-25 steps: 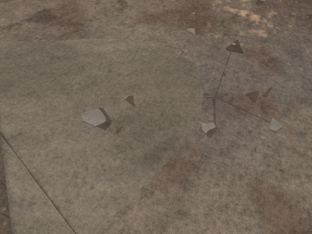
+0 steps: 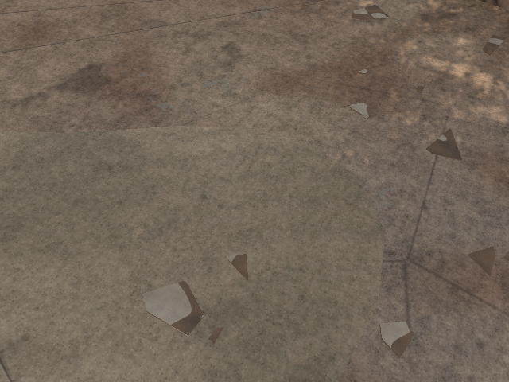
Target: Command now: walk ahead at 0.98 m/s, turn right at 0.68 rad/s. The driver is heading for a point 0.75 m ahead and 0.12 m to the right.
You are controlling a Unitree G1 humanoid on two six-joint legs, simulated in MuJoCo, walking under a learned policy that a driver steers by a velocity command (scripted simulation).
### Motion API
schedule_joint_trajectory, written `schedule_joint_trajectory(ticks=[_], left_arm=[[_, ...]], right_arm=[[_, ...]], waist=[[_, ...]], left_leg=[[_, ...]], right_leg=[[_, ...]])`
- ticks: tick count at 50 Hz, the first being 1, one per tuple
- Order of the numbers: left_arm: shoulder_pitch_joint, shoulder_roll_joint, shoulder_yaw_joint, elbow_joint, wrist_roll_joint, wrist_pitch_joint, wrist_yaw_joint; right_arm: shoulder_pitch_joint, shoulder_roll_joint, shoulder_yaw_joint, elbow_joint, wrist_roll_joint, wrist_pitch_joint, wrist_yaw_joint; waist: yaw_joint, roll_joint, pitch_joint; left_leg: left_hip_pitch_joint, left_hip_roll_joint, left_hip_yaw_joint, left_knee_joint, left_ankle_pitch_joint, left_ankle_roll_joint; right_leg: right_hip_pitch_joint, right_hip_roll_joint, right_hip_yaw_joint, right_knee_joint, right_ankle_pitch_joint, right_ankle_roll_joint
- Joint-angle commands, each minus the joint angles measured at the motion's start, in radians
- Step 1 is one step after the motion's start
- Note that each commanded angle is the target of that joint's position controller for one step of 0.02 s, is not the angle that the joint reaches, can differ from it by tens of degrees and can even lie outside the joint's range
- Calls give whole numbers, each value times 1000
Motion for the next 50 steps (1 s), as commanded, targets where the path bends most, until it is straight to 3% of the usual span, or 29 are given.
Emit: schedule_joint_trajectory(ticks=[1, 5, 8, 10, 11, 12, 13, 14, 15, 16, 17, 18, 19, 21, 23, 27, 30, 31, 33, 34, 35, 36, 37, 38, 40, 42, 45, 47, 50], left_arm=[[-46, 107, 21, -74, -5, -43, 3], [-38, 139, 45, -92, -21, -54, -3], [29, 160, 58, -76, -29, -48, -6], [48, 173, 63, -68, -21, -39, 6], [46, 200, 68, -66, -13, -37, 5], [6, 217, 72, -73, -11, -41, -1], [-32, 144, 52, -100, -11, -55, -3], [38, -14, 11, -151, -58, -57, 3], [-5, 50, 5, -165, -36, -41, 10], [-112, 93, 15, -160, -14, -27, 8], [-169, 87, 15, -166, 0, -19, -5], [-217, 72, 16, -176, 12, -8, -21], [-213, 46, 11, -194, 19, 8, -35], [-269, 1, -4, -237, 19, 36, -51], [-341, -8, -19, -293, 22, 46, -64], [-463, 17, -36, -354, 20, 46, -90], [-488, 19, -44, -342, 27, 36, -94], [-417, 29, -41, -315, 37, 27, -89], [-66, 85, -9, -192, 47, 8, -64], [20, 123, 12, -137, 49, 5, -36], [-41, 243, 41, -153, 43, 11, -14], [-21, 268, 59, -210, 24, 18, -9], [-62, 221, 54, -230, 4, 29, 9], [-139, 169, 39, -212, -7, 29, 19], [-200, 94, 13, -198, -7, 13, 27], [-192, 75, 4, -170, -9, -6, 18], [-196, 66, 4, -139, 5, -22, 6], [-203, 40, -4, -124, 1, -20, 2], [-159, 25, -8, -90, -3, -13, 1]], right_arm=[[-32, -105, -7, -116, -10, 19, 3], [-225, -65, 17, -183, 35, 12, 24], [-256, -96, 4, -192, 40, 9, 14], [-214, -127, -12, -182, 35, 1, 1], [-113, -165, -32, -155, 38, -5, -12], [54, -200, -52, -117, 36, -13, -26], [283, -281, -86, -88, 16, -15, -51], [324, -351, -107, -75, -24, -9, -52], [264, -324, -119, -66, 2, 3, -46], [184, -211, -97, -77, 11, 6, -41], [158, -156, -84, -60, 12, 6, -34], [171, -136, -79, -35, 9, 5, -34], [190, -122, -74, -6, 16, -2, -34], [225, -79, -65, 45, 42, -19, -19], [206, -84, -66, 61, 51, -32, -11], [168, -131, -75, 84, 46, -47, -19], [248, -188, -84, 109, 47, -39, -30], [264, -222, -90, 109, 50, -30, -39], [228, -268, -97, 95, 56, -8, -50], [230, -241, -94, 96, 59, -5, -40], [322, -123, -74, 57, 48, -1, -34], [386, -160, -65, 7, 99, 10, -42], [274, -189, -63, 1, 88, 12, -48], [254, -166, -58, 0, 82, 14, -44], [246, -141, -52, 20, 39, 41, -39], [270, -107, -51, 27, 33, 79, -38], [236, -60, -48, 22, 47, 84, -36], [204, -41, -45, 22, 52, 82, -35], [123, -43, -45, 13, 57, 81, -36]], waist=[[-83, 2, 85], [-10, -26, 94], [40, -46, 45], [25, -52, -10], [-24, -42, -94], [-123, -34, -190], [-221, 22, -323], [-164, 298, -461], [-140, 295, -406], [-149, 151, -247], [-138, 53, -147], [-129, 31, -90], [-100, 87, -68], [-73, 95, -30], [-47, 82, 1], [-15, 36, 94], [-17, 21, 95], [21, 42, 47], [175, 68, -131], [184, 6, -163], [50, -243, -219], [65, -173, -560], [75, -26, -500], [10, -2, -305], [-64, 68, -108], [-102, 64, -91], [-109, 25, -120], [-99, -24, -131], [-48, -70, -116]], left_leg=[[-128, 90, -3, -179, 2, -48], [134, 53, 68, -589, 385, -76], [147, 17, 70, -713, 422, -61], [208, -20, 66, -793, 301, -48], [330, -50, 74, -804, 200, -34], [544, -14, 53, -798, 158, -17], [792, 173, -115, -778, -138, 20], [1036, 487, -640, -926, -427, 116], [947, 475, -787, -1005, -526, 140], [808, 410, -586, -1002, -444, 115], [686, 364, -415, -1000, -230, 100], [608, 314, -285, -1015, -67, 75], [564, 303, -209, -1020, 24, 70], [529, 286, -83, -1040, 189, 47], [477, 278, 36, -1086, 316, 38], [391, 206, 268, -1187, 454, 13], [456, 187, 348, -1086, 1027, -5], [478, 198, 340, -968, 1208, -7], [396, 227, 303, -527, 1223, 5], [262, 143, 316, -231, 719, -13], [-22, -3, 287, 223, -326, -48], [-182, -10, 57, 430, -306, -50], [-179, 27, 38, 385, -148, -52], [-175, 63, 50, 279, -95, -53], [-68, 98, 44, 122, -106, -55], [54, 109, 44, -26, -118, -63], [80, 87, 70, -221, 11, -45], [108, 69, 88, -361, 148, -30], [130, 48, 97, -496, 251, -22]], right_leg=[[-122, -275, 462, -349, -170, -192], [-249, -202, 365, -399, 34, -102], [-25, -228, 386, -306, 277, -63], [114, -236, 395, -153, 497, -27], [148, -223, 378, 9, 630, -6], [70, -184, 354, 229, 603, 15], [-86, -143, 292, 528, 374, 21], [-410, -43, 165, 838, -304, 52], [-534, -138, 117, 944, -221, 35], [-565, -193, 93, 926, -122, 35], [-546, -225, 82, 881, -74, 42], [-529, -247, 79, 859, -68, 47], [-523, -262, 76, 853, -74, 55], [-565, -290, 62, 855, -72, 56], [-582, -299, 38, 810, 2, 57], [-464, -278, -67, 496, 195, 41], [-272, -166, -196, 305, 201, -6], [-167, -117, -204, 264, 181, -12], [241, -78, -98, 162, 225, -57], [418, -118, -31, 71, 322, -66], [644, -400, 251, 239, 1053, -101], [875, -606, 570, 178, 1183, -300], [714, -553, 543, 62, 1017, -267], [496, -517, 455, -8, 888, -240], [167, -447, 346, -93, 840, -189], [2, -410, 260, -148, 870, -170], [-5, -343, 138, -148, 973, -124], [16, -290, 70, -144, 930, -70], [63, -287, 58, -144, 822, -42]])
